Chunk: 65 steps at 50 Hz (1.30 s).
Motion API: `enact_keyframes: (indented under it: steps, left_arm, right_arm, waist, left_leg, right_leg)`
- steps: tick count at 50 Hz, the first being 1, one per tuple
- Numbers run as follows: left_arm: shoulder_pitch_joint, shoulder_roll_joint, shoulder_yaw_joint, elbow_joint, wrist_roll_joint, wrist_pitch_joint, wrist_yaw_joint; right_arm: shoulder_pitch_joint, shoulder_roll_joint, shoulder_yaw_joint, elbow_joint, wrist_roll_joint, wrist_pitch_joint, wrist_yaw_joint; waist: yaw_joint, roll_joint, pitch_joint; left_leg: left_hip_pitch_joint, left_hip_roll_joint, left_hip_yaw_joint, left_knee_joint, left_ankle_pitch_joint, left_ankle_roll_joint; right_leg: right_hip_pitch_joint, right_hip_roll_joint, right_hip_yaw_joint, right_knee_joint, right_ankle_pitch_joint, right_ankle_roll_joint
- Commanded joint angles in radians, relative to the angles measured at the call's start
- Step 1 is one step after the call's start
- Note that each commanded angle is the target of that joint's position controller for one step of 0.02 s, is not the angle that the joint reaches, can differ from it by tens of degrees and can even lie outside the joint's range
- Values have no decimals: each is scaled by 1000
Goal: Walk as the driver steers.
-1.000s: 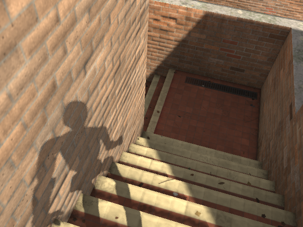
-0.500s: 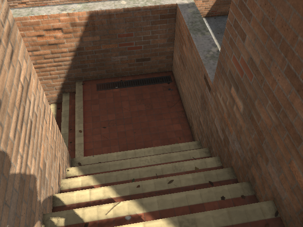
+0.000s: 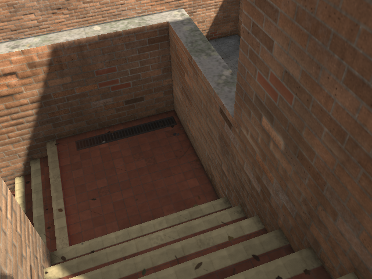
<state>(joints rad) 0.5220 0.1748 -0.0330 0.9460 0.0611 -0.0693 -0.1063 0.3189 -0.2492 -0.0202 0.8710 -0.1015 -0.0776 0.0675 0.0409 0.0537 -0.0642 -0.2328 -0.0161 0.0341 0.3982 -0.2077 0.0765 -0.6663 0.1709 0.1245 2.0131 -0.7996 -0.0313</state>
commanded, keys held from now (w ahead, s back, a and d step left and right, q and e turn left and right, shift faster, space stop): w+e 0.28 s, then w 0.30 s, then w+q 0.42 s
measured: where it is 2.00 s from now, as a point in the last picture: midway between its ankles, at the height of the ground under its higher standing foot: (207, 268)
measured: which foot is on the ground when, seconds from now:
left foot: down 0.00-0.64, up 0.66-1.00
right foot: up 0.00-0.64, down 0.66-1.00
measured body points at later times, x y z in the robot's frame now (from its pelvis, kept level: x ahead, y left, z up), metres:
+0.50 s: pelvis +0.19 -0.04 -0.11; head +0.21 -0.06 +0.34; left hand +0.38 +0.11 -0.24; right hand -0.03 -0.16 -0.24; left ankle +0.01 +0.09 -0.74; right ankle +0.36 -0.25 -0.77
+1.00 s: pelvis +0.42 -0.16 -0.27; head +0.43 -0.17 +0.18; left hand +0.39 +0.07 -0.41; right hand +0.46 -0.41 -0.41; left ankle +0.54 +0.00 -0.91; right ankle +0.39 -0.23 -0.95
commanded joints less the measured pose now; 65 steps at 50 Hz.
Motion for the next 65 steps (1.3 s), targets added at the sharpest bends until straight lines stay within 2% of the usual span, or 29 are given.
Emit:
enact_keyframes:
  steps: [1, 3, 4, 6, 9, 14, 19, 23, 26, 27, 29, 31, 32, 33, 34, 35, 36, 37, 38, 39, 45, 50, 55, 57, 59, 62, 63, 64, 65]
  left_arm:
    - [-17, 64, -3, -154, -22, -7, 12]
    - [81, 15, -2, -89, -26, 13, -7]
    - [91, -7, -12, -87, 14, 15, -24]
    - [-86, 26, 0, -118, -7, 6, -57]
    - [-103, 84, 23, -96, 6, 11, -68]
    - [-242, 55, 5, -125, 27, -10, -7]
    - [-431, 72, -1, -170, 51, -4, -24]
    - [-462, 110, 19, -192, 61, 35, -19]
    - [-597, 71, -18, -173, 78, 55, -16]
    - [-613, 55, -20, -154, 78, 34, 1]
    - [-462, 99, 8, -106, 97, 48, 13]
    - [-46, 222, 76, 54, 67, 34, 33]
    - [45, 246, 105, 118, -67, 41, 89]
    - [73, 294, 107, 100, -84, 49, 108]
    - [263, 370, 114, 141, 104, 25, 35]
    - [140, 271, 102, 124, 111, 18, 23]
    - [15, 218, 85, 93, 91, 23, 17]
    - [-119, 114, 53, 32, 64, -1, 14]
    - [-102, 80, 37, 51, 71, -14, 15]
    - [-105, 128, 48, 40, 57, -36, 18]
    - [-120, 104, 37, 21, 52, -73, 66]
    - [91, 47, 5, 137, 83, -79, 107]
    - [28, 112, 30, 84, 96, -69, 66]
    - [56, 114, 40, 102, 43, -44, 104]
    - [138, 102, 46, 129, 48, -15, 132]
    - [60, 148, 75, 125, 62, 17, 133]
    - [46, 187, 83, 145, 103, 21, 98]
    - [-51, 221, 89, 156, 117, 28, 56]
    - [-34, 153, 92, 138, 82, 19, 8]
  right_arm:
    - [223, -175, -59, 10, -29, 14, 10]
    - [198, -18, -5, 64, -23, -11, -1]
    - [175, 57, 18, 85, 6, -45, -38]
    - [193, 34, 36, 101, 4, -89, -63]
    - [172, -155, 19, 136, -12, -110, -53]
    - [490, -63, 48, 311, -45, -76, -81]
    - [394, 57, 84, 255, -28, -89, -79]
    - [268, -78, 49, 223, -16, -107, -34]
    - [357, -170, 11, 255, 21, -52, -76]
    - [499, -43, 33, 301, 18, -35, -82]
    - [382, -114, 10, 296, -6, -7, -39]
    - [176, -182, -26, 213, 14, 24, 13]
    - [157, -112, -26, 230, 121, 38, -74]
    - [203, -103, -43, 217, 127, 41, -95]
    - [322, 1, -15, 115, 32, 4, 30]
    - [179, -67, -22, 59, 53, -20, 62]
    - [126, -22, 21, 35, 93, -30, 62]
    - [120, -25, 20, 15, 104, -48, 26]
    - [178, -63, 1, 58, 84, -55, -14]
    - [233, -63, -13, 90, 84, -38, -38]
    - [193, -81, -15, 104, 8, 0, 0]
    - [-44, -81, -4, 59, 26, -11, 1]
    - [-130, -65, -23, 77, 14, 13, -26]
    - [-290, -60, -16, 35, 8, 31, -44]
    - [-353, -38, -16, 25, 18, 25, -62]
    - [-207, -66, -36, 112, 31, -7, -47]
    - [80, -107, -82, 202, 44, -30, -57]
    - [326, -193, -125, 275, 34, -46, -48]
    - [484, -321, -154, 336, 8, -52, -40]
  waist:
    - [-99, -128, 29]
    - [46, -97, 219]
    - [56, -44, 275]
    - [-33, -52, 211]
    - [29, -10, 143]
    - [-86, -11, 205]
    - [-119, -56, 246]
    - [-60, -21, 290]
    - [-194, -7, 316]
    - [-277, -67, 288]
    - [-173, 53, 229]
    - [-4, -130, 78]
    - [121, -83, -27]
    - [106, -170, -47]
    - [-2, -518, -445]
    - [58, -278, -340]
    - [37, -129, -256]
    - [-27, -20, -80]
    - [-79, 60, 46]
    - [-144, -53, 137]
    - [-135, -128, 38]
    - [-5, -104, 95]
    - [-24, -148, 175]
    - [55, -135, 234]
    - [116, -147, 231]
    - [64, -95, 164]
    - [-57, -74, 52]
    - [-243, 77, 7]
    - [-222, 190, -67]
  left_leg:
    - [527, 536, -377, 138, 735, 332]
    - [-38, 360, -140, 15, 563, 176]
    - [-166, 238, -85, 41, 379, 115]
    - [-411, 192, 18, -4, 187, 109]
    - [-308, 270, -80, 72, 401, 99]
    - [417, 386, -237, 238, 451, 72]
    - [-15, 240, -17, 275, 123, 87]
    - [-224, 275, 51, 314, -23, 60]
    - [243, 310, -72, 392, -107, 81]
    - [270, 275, -55, 440, -53, 87]
    - [247, 270, -70, 495, -24, 68]
    - [96, 129, 27, 819, -146, -43]
    - [-74, 3, 57, 1153, -258, 34]
    - [-337, -86, 26, 1487, -712, 10]
    - [-389, -48, -142, 1651, -674, -64]
    - [-597, 11, -102, 1641, -669, -88]
    - [-671, 95, -156, 1565, -646, -61]
    - [-700, 156, -185, 1330, -420, -36]
    - [-469, 214, -219, 1093, -186, -46]
    - [-347, 184, -179, 1040, -113, -46]
    - [-468, 115, -175, 998, 179, -33]
    - [-673, 148, -203, 511, 595, -67]
    - [-189, 75, 2, 440, 516, -66]
    - [-373, 140, -64, 154, 414, -62]
    - [-371, 148, -48, 64, 357, -48]
    - [-213, 152, -9, -130, 389, -20]
    - [210, 76, 108, -3, 490, -17]
    - [510, 28, 153, -102, 478, 24]
    - [771, 91, -29, 168, 1038, 103]
  right_leg:
    - [-884, -162, 89, 154, 308, 43]
    - [-542, -258, 21, -60, 574, -11]
    - [-534, -290, 4, -311, 800, -33]
    - [-266, -264, -83, -672, 1161, -36]
    - [-283, -244, -13, -563, 1129, -20]
    - [-930, -262, 145, -820, 1020, -19]
    - [-457, -293, -65, -1083, 1410, -37]
    - [8, -254, -151, -1146, 1265, -42]
    - [-105, -311, -112, -1715, 1256, -6]
    - [-49, -320, -136, -1812, 1334, 2]
    - [184, -331, -137, -1700, 1240, -6]
    - [700, -305, -184, -1820, 1520, 11]
    - [925, -288, -196, -1739, 1385, -9]
    - [1105, -400, -110, -1478, 1723, -21]
    - [1508, -450, -55, -1227, 1995, -209]
    - [1371, -536, -16, -1270, 1916, -296]
    - [1190, -650, 16, -1323, 1745, -331]
    - [832, -652, 75, -1430, 1226, -309]
    - [442, -616, 41, -1495, 1243, -250]
    - [170, -606, 22, -1566, 1199, -251]
    - [129, -547, -6, -1504, 715, -268]
    - [351, -565, -65, -1287, 482, -176]
    - [38, -584, -177, -1294, 297, -99]
    - [282, -635, -86, -1222, 249, -76]
    - [370, -662, -45, -1190, 272, -70]
    - [438, -604, -125, -915, 263, -4]
    - [249, -551, -215, -726, 356, 26]
    - [54, -398, -349, -313, 272, 60]
    - [-256, -239, -347, 150, -75, 83]
Velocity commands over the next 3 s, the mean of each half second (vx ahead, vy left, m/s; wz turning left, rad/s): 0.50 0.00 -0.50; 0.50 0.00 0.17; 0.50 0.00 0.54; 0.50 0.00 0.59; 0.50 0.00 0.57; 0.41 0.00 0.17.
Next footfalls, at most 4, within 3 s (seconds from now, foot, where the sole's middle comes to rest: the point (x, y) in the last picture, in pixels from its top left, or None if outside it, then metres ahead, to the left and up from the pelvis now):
0.66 right None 0.43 -0.24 -0.99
1.28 left None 0.59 0.01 -1.19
1.72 right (232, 270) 0.88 -0.14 -1.40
2.28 left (180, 262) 1.01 0.16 -1.60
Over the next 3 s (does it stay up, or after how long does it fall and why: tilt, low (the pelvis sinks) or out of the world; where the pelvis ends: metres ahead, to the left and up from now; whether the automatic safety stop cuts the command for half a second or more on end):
stays up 1.30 0.22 -1.10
